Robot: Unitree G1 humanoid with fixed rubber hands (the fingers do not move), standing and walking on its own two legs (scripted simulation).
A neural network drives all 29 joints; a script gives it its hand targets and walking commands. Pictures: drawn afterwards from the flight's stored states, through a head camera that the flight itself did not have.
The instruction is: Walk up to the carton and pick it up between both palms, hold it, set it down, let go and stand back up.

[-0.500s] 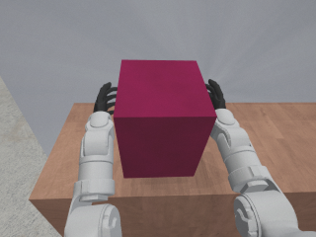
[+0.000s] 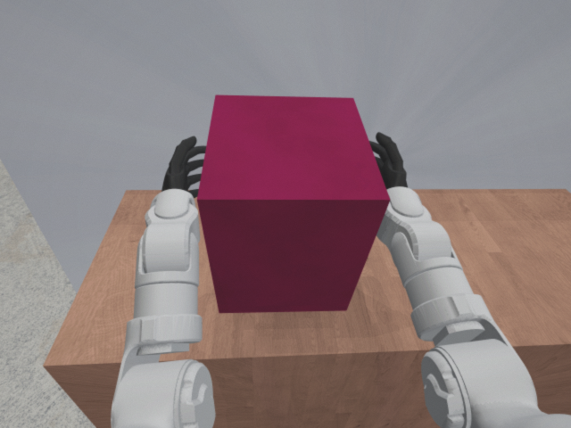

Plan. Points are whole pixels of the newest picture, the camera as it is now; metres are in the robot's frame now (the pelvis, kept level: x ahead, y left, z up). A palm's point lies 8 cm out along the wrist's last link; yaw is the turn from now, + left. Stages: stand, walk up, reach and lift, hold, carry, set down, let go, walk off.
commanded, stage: reach and lift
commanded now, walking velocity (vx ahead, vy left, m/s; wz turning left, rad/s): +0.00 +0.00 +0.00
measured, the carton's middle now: (284, 208) +0.39 +0.00 +0.14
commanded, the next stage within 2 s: hold in 0.04 s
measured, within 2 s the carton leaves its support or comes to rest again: neither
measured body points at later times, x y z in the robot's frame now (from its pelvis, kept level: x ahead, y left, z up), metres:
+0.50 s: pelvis +0.00 -0.01 +0.00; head -0.06 +0.02 +0.45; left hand +0.37 +0.15 +0.20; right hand +0.38 -0.14 +0.21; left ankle +0.04 +0.14 -0.75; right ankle +0.00 -0.13 -0.75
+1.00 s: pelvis +0.00 -0.01 +0.00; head -0.06 +0.02 +0.44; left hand +0.37 +0.16 +0.20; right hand +0.38 -0.14 +0.21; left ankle +0.04 +0.14 -0.75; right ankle +0.00 -0.13 -0.75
